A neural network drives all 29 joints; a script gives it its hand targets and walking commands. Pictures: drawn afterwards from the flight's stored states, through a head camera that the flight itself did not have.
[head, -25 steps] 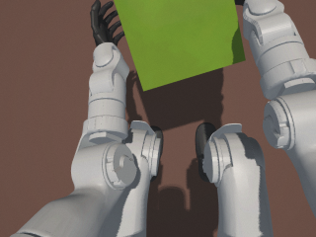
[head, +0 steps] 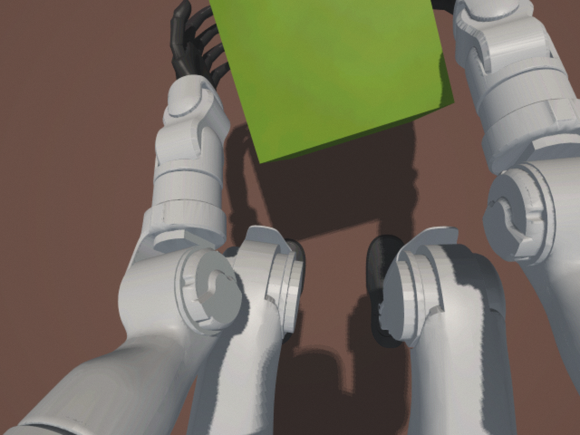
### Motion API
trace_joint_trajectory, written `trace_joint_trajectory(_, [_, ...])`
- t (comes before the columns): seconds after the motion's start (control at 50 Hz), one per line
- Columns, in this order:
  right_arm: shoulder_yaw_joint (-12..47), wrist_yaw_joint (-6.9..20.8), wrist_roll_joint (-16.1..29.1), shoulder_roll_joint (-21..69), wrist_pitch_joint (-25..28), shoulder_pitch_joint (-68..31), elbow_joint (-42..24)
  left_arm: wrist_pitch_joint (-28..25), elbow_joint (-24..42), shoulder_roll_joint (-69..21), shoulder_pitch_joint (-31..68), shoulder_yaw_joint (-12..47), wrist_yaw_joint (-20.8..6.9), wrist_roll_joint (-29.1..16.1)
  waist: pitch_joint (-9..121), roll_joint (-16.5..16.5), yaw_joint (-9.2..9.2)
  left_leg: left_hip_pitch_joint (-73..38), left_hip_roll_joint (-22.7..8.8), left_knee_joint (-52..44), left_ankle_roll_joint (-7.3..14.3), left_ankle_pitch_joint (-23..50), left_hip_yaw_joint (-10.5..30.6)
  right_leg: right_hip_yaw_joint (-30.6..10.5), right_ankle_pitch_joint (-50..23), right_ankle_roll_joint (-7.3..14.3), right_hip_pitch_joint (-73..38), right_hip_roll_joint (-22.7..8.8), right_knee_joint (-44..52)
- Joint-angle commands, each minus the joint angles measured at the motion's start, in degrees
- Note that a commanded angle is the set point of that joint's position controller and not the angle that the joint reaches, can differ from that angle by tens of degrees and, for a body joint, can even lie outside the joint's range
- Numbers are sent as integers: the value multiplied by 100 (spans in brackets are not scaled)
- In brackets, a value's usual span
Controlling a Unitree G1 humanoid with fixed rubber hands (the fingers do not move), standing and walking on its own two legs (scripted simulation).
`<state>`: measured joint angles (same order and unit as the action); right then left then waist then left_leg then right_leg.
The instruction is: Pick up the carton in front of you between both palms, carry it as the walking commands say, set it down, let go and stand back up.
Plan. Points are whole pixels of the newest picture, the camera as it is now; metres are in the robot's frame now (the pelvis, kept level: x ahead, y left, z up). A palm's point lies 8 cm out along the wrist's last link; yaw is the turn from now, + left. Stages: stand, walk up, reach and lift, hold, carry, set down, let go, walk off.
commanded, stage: set down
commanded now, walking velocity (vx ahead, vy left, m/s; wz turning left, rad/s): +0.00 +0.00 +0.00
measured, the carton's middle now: (330, 67) +0.52 -0.03 -0.25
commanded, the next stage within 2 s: let go in 1.96 s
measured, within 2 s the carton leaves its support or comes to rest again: neither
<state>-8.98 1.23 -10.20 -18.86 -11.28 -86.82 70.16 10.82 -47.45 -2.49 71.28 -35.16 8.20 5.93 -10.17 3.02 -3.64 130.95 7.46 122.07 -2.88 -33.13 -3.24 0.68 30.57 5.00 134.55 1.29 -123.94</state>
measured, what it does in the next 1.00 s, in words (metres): stands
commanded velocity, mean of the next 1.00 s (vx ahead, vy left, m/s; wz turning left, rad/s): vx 0.00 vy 0.00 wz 0.00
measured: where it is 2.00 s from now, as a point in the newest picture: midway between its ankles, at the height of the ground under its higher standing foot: (334, 309)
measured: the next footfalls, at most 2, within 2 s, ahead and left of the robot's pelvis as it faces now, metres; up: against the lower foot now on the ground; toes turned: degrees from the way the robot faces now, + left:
none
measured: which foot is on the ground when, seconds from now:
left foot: down 0.00-1.00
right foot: down 0.00-1.00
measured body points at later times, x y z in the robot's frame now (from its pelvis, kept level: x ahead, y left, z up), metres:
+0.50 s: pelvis -0.01 -0.01 -0.01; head +0.34 -0.07 +0.26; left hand +0.51 +0.13 -0.16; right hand +0.56 -0.17 -0.17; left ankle +0.11 +0.11 -0.34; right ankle +0.11 -0.09 -0.34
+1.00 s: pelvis -0.01 +0.00 -0.01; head +0.35 -0.05 +0.25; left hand +0.50 +0.17 -0.18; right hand +0.56 -0.23 -0.18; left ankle +0.11 +0.10 -0.34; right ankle +0.11 -0.09 -0.34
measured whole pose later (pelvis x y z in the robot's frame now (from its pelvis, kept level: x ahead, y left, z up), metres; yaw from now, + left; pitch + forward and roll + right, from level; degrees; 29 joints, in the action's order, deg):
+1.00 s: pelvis -0.01 +0.00 -0.01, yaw +0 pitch +34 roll +5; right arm 4.7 1.6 10.4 -34.0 -4.4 -84.5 66.7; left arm 3.7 -53.7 9.1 69.9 -12.5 10.8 -15.2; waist -20.8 4.6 -5.0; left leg 127.6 5.7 125.9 -0.9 -32.9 -5.1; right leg 0.9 31.2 4.7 130.7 0.0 -127.7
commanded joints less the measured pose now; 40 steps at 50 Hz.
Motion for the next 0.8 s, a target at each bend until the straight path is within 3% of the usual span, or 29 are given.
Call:
trace_joint_trajectory(0.0, [453, 1144, 127, 4025, 3, -1152, 203, 128, -268, -3756, 2498, 1694, -1235, -236, 4714, -960, 289, -1348, 252, -873, -46, 1056, -38, -554, -1476, -64, -3726, 249, 1182])
trace_joint_trajectory(0.04, [558, 1133, 65, 3822, 22, -1322, -28, 125, -283, -3762, 2275, 1594, -1209, -203, 4476, -845, 206, -1261, 207, -707, -109, 1212, -103, -721, -1512, -34, -3474, 199, 1176])
trace_joint_trajectory(0.06, [409, 1140, 94, 3827, 27, -1081, 173, 90, -152, -3577, 2512, 1810, -1192, -277, 4493, -814, 371, -1299, 167, -772, -116, 1044, -22, -614, -1552, -47, -3575, 197, 1106])
trace_joint_trajectory(0.08, [703, 1153, 112, 4074, 72, -1368, -246, 36, -72, -3589, 2527, 1600, -1207, -51, 4638, -902, 134, -1365, 214, -713, -63, 1201, -98, -746, -1567, 3, -3494, 301, 1109])
trace_joint_trajectory(0.1, [598, 1146, 137, 3776, 76, -1316, 2, 88, -414, -3709, 2414, 1649, -1235, -179, 4581, -679, 206, -1229, 177, -670, -127, 1267, -31, -707, -1706, 0, -3582, 197, 997])
trace_joint_trajectory(0.14, [378, 1156, -83, 3817, 10, -953, 221, 32, -260, -3424, 2261, 1750, -1226, -209, 4315, -1024, 415, -1303, 192, -695, -40, 1176, 111, -569, -1528, -88, -3226, 169, 1005])
trace_joint_trajectory(0.16, [374, 1143, 80, 3853, 52, -918, 228, 34, -378, -3479, 2132, 1577, -1203, -68, 4303, -768, 231, -1407, 171, -623, -55, 1188, -17, -685, -1471, -67, -3263, 221, 1044])
trace_joint_trajectory(0.18, [437, 1131, 11, 3561, 35, -886, 203, 71, -334, -3269, 2046, 1546, -1236, -43, 4038, -709, 377, -1289, 140, -672, -97, 1197, 76, -680, -1593, -40, -3251, 203, 1022])
trace_joint_trajectory(0.24, [443, 1126, -51, 3335, -7, -1219, 118, 102, -496, -3044, 2161, 1413, -1259, 15, 3951, -776, 187, -1123, 123, -649, -82, 1062, -27, -807, -1509, 6, -3412, 179, 1105])
trace_joint_trajectory(0.3, [189, 1039, -206, 2994, -48, -1063, 393, 95, -433, -2720, 2302, 1336, -1213, -26, 3902, -818, 487, -1190, 96, -573, -116, 659, 24, -636, -1146, -35, -3424, 197, 952])
trace_joint_trajectory(0.32, [202, 1034, -217, 2977, -1, -867, 306, 86, -680, -2727, 1977, 1293, -1187, 25, 3673, -747, 214, -1350, 158, -681, -93, 789, 10, -730, -1126, -30, -3308, 131, 1014])
trace_joint_trajectory(0.34, [171, 1069, -167, 2956, -36, -862, 372, 98, -688, -2650, 2047, 1257, -1162, 72, 3631, -747, 368, -1423, 84, -541, -83, 719, 26, -718, -1108, -42, -3214, 109, 892])
trace_joint_trajectory(0.38, [258, 998, -142, 2856, 27, -998, 228, 36, -819, -2699, 1826, 1195, -1205, 15, 3731, -734, 220, -1133, 106, -560, -42, 895, -36, -845, -1293, 45, -3518, 151, 1012])
trace_joint_trajectory(0.4, [182, 955, -276, 2486, -5, -919, 435, 24, -851, -2237, 1784, 1127, -1145, -50, 3401, -839, 339, -1089, 46, -452, -134, 691, -15, -858, -1090, -56, -3499, 64, 1023])
trace_joint_trajectory(0.44, [148, 952, -172, 2878, -63, -843, 569, -2, -731, -2198, 2067, 1010, -1160, 173, 3439, -848, -77, -1012, 51, -465, 10, 543, -164, -946, -809, -31, -3482, 198, 1054])
trace_joint_trajectory(0.46, [269, 918, -95, 2433, -12, -1130, 379, -12, -994, -2068, 1756, 940, -1119, -15, 3396, -790, 132, -701, 54, -421, -104, 225, -209, -748, -641, -64, -3713, 189, 977])
trace_joint_trajectory(0.48, [299, 875, -11, 2231, -5, -1106, 268, -48, -834, -1659, 1781, 796, -1051, 127, 3165, -1010, -157, -816, -25, -394, -95, 368, -196, -1003, -541, -154, -3523, 66, 1103])
trace_joint_trajectory(0.5, [76, 836, -148, 2224, 3, -943, 503, -113, -1021, -1724, 1846, 803, -1039, 77, 3299, -1015, 199, -708, -24, -290, -54, 271, -166, -1015, -440, -116, -3726, 119, 1110])
trace_joint_trajectory(0.54, [171, 626, -76, 1194, 127, -1159, 502, -145, -1452, -1054, 1266, 704, -869, 38, 3178, -885, 47, -712, -84, -366, -155, 287, -202, -954, -514, -106, -3762, 8, 1119])
trace_joint_trajectory(0.56, [283, 485, 101, 669, 187, -1011, 218, -264, -1099, -464, 991, 488, -707, 88, 3343, -982, -46, -713, -110, -415, -199, 463, -184, -877, -815, -164, -3997, 7, 1046])
trace_joint_trajectory(0.58, [352, 330, 223, 209, 279, -984, 101, -390, -921, 0, 1204, 562, -560, -80, 3602, -806, 205, -758, -155, -174, -235, 531, -211, -1018, -933, -193, -4052, 52, 987])
trace_joint_trajectory(0.6, [250, 150, 289, -633, 389, -733, 550, -444, -1293, 511, 615, 659, -411, -114, 3688, -605, 63, -936, -164, -437, -202, 535, -188, -793, -847, -99, -3856, 59, 966])
trace_joint_trajectory(0.66, [835, -139, 1108, -1231, 628, -1604, -37, -819, -837, 1522, 951, 869, 25, -573, 4049, -1022, -557, -1148, -351, -355, -273, 964, -184, -901, -1031, -211, -3978, -171, 848])
trace_joint_trajectory(0.68, [1089, -139, 1402, -1080, 741, -1527, -242, -858, -897, 1456, 906, 978, 63, -750, 4377, -871, -603, -1362, -326, -288, -251, 1210, -310, -970, -1189, -181, -4115, -69, 875])
trace_joint_trajectory(0.7, [750, -228, 1456, -1701, 893, -1854, -454, -986, -444, 1420, 1257, 1410, 91, -1195, 4759, -838, -40, -1359, -409, -255, -349, 1603, -96, -951, -1843, -202, -4408, -158, 749])
trace_joint_trajectory(0.72, [1003, -266, 1553, -1571, 926, -1863, -747, -1045, -452, 1584, 1288, 1475, 82, -1275, 5017, -842, -247, -1297, -404, -29, -353, 1837, -263, -1183, -2402, -140, -4581, -196, 712])
trace_joint_trajectory(0.74, [1206, -228, 1733, -1480, 984, -1856, -800, -1042, -362, 1371, 1314, 1858, 73, -1679, 5396, -1135, -33, -1568, -423, -60, -310, 1980, -206, -1170, -2548, -296, -5216, -261, 673])
trace_joint_trajectory(0.76, [1132, -191, 1922, -1611, 1027, -1963, -825, -1053, -775, 1464, 1080, 1853, 56, -1717, 5291, -1084, -141, -1582, -464, -120, -222, 1860, -98, -1236, -2541, -278, -5104, -248, 651])
trace_joint_trajectory(0.78, [1212, -154, 1880, -1728, 980, -2168, -1257, -1039, -239, 1643, 1414, 1844, 98, -1695, 5701, -1160, -266, -1519, -420, -119, -196, 1941, -118, -1183, -2917, -299, -5640, -302, 411])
